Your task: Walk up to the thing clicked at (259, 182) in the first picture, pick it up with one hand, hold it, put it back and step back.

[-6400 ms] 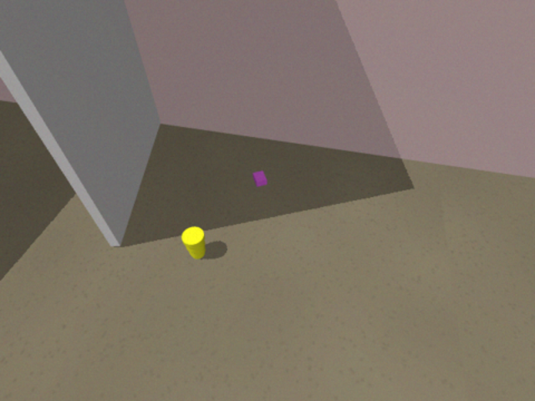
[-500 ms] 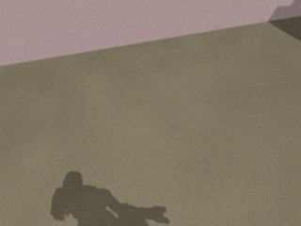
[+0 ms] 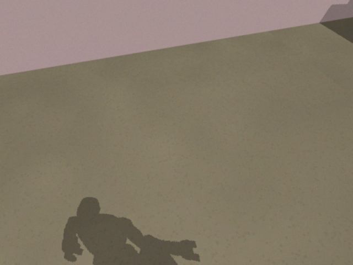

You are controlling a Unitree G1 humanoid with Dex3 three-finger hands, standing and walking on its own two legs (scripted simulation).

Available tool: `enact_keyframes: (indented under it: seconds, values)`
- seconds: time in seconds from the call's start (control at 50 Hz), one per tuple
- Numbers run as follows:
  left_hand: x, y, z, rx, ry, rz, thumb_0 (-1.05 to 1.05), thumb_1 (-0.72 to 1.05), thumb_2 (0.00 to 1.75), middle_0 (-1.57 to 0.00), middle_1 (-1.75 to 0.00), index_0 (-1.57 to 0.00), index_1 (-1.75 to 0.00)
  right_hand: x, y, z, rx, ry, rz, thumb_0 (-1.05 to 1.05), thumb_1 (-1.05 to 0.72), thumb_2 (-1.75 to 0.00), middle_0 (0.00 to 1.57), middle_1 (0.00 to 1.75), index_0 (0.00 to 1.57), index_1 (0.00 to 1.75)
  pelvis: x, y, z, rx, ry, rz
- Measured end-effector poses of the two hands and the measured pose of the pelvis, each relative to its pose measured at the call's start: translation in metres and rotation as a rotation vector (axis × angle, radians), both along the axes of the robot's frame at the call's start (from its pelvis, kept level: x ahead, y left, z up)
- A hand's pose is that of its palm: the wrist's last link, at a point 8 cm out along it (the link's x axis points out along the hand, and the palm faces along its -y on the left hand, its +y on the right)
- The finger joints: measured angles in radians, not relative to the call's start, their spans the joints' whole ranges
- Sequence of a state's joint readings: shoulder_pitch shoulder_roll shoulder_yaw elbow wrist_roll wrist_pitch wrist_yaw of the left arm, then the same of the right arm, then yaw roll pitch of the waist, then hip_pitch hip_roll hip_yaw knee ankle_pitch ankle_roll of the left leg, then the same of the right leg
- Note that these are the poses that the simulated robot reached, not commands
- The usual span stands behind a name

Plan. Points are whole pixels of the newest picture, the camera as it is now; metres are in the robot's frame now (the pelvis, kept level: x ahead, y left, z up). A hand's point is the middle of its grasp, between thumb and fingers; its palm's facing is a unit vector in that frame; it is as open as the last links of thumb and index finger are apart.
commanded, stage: stand
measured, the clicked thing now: out of the picture -0.69 +1.04 -0.77
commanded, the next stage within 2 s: walk up in 0.78 s
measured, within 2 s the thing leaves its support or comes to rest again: neither
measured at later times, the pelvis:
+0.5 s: pelvis +0.01 +0.00 +0.00, yaw +0 degrees
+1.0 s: pelvis +0.04 -0.03 -0.01, yaw -2 degrees
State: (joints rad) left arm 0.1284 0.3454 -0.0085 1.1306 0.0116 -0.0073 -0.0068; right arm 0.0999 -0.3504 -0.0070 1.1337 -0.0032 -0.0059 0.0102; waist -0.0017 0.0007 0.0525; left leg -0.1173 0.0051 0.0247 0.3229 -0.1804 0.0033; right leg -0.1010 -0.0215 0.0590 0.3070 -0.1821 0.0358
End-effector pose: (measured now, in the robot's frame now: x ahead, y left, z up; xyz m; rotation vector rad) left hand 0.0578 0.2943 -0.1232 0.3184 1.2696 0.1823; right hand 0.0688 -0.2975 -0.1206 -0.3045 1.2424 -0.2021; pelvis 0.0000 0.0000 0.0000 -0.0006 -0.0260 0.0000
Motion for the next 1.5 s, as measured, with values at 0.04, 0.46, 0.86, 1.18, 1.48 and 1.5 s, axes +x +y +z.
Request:
enact_keyframes:
  seconds: [0.04,0.46,0.86,1.18,1.48,1.5]
  values:
    - [0.001,0.0,0.0,0.001,-0.002,0.001,0.01,0.91,0.9,-0.2,-0.3,-0.21,-0.3,0.0,0.0,0.0,-0.001,-0.001,0.001,0.01,-0.91,-0.9,0.2,0.3,0.2,0.3,0.001,0.0,0.0,0.0,-0.001,0.001]
    - [0.014,0.001,0.001,0.002,-0.024,-0.009,0.01,0.91,0.9,-0.2,-0.3,-0.21,-0.3,0.005,0.0,0.001,-0.006,-0.004,0.004,0.01,-0.91,-0.9,0.2,0.3,0.2,0.3,0.005,0.0,0.0,-0.001,0.004,0.001]
    - [0.017,0.005,0.002,0.003,-0.026,-0.026,0.01,0.91,0.9,-0.2,-0.3,-0.21,-0.3,0.009,-0.004,0.002,0.008,-0.061,-0.009,0.01,-0.9,-0.9,0.21,0.3,0.2,0.3,0.012,-0.002,-0.004,0.009,-0.004,-0.022]
    - [0.071,-0.033,0.037,0.057,-0.226,0.07,0.01,0.91,0.9,-0.2,-0.3,-0.21,-0.3,0.062,-0.08,0.0,-0.007,0.123,0.121,0.01,-0.91,-0.9,0.2,0.3,0.2,0.3,0.081,-0.063,-0.002,0.011,-0.029,0.133]
    - [0.111,-0.022,-0.036,-0.013,-0.151,0.279,0.01,0.91,0.9,-0.2,-0.3,-0.21,-0.3,0.331,-0.039,0.028,-0.129,-0.22,0.435,0.01,-0.91,-0.9,0.2,0.3,0.2,0.3,0.198,-0.051,-0.042,0.011,-0.024,0.313]
    - [0.119,-0.022,-0.038,-0.02,-0.14,0.281,0.01,0.91,0.9,-0.2,-0.3,-0.2,-0.3,0.339,-0.036,0.028,-0.132,-0.229,0.438,0.01,-0.91,-0.9,0.2,0.3,0.2,0.3,0.204,-0.05,-0.042,0.013,-0.026,0.334]
